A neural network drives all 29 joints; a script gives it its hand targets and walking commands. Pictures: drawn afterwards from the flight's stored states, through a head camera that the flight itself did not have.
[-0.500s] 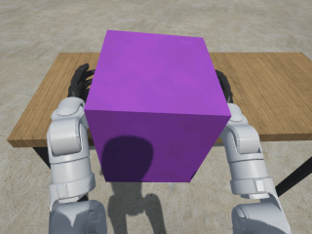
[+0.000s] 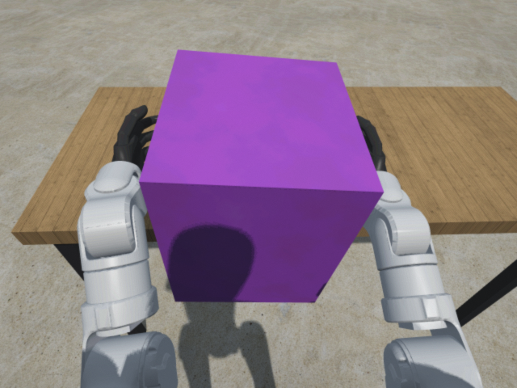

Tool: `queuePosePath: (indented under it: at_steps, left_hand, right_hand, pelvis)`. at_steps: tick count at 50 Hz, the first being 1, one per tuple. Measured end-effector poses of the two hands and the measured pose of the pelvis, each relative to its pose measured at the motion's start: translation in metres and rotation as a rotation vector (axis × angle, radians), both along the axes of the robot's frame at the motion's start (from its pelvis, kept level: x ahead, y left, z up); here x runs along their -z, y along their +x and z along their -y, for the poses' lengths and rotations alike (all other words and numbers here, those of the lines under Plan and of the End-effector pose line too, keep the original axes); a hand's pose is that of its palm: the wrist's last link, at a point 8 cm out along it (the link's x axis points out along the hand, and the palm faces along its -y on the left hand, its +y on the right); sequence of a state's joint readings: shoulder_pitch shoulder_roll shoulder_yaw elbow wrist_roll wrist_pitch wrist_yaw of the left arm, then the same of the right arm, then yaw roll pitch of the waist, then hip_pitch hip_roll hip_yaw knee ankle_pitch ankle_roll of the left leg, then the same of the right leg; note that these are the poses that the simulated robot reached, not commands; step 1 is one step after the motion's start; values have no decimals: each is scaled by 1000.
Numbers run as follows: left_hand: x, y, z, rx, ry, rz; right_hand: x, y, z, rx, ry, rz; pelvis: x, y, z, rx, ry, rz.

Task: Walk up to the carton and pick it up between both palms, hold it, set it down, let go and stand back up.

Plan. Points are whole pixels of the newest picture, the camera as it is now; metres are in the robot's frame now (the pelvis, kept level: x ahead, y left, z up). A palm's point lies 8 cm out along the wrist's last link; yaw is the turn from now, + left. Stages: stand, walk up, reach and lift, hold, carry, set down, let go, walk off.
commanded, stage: hold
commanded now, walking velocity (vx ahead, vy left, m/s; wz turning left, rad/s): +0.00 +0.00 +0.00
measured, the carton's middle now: (252, 187) +0.38 +0.00 +0.12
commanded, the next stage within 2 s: none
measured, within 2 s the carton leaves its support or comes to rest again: neither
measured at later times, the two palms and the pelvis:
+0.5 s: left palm (131, 165) +0.35 +0.16 +0.19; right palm (368, 171) +0.36 -0.16 +0.17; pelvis +0.00 +0.00 +0.00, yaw +0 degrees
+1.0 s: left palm (131, 165) +0.35 +0.16 +0.19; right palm (369, 171) +0.36 -0.16 +0.17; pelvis +0.00 +0.00 +0.00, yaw +0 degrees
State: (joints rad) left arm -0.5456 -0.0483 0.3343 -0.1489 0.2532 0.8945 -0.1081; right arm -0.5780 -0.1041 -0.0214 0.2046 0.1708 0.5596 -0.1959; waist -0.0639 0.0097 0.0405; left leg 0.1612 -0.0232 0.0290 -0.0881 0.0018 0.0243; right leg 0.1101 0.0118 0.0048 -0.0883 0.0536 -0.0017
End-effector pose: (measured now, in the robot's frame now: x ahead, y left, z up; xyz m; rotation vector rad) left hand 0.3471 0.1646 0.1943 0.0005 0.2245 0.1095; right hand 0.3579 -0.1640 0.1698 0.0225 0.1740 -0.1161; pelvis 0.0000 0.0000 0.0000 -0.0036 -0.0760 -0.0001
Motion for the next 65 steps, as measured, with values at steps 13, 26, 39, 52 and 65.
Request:
queuePosePath:
  at_steps: [13,26,39,52,65]
  left_hand:
    - [0,0,0,0,0,0]
    - [0,0,0,0,0,0]
    - [0,0,0,0,0,-1]
    - [0,0,0,0,0,-1]
    - [0,0,0,0,0,-1]
  right_hand:
    - [0,0,0,0,0,0]
    - [0,0,0,0,0,0]
    - [0,0,0,0,0,1]
    - [0,0,0,1,0,1]
    - [0,0,0,1,0,1]
  pelvis:
    - [0,0,0,0,0,0]
    - [0,0,0,0,0,0]
    - [0,0,0,0,0,0]
    - [0,0,0,0,0,0]
    - [0,0,0,0,0,0]
